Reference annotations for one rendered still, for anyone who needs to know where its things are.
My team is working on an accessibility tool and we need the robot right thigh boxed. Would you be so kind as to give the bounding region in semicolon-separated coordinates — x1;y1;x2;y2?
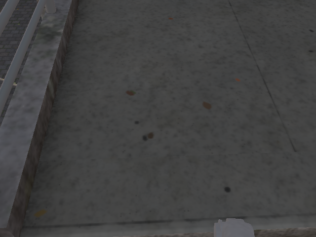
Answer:
213;218;255;237

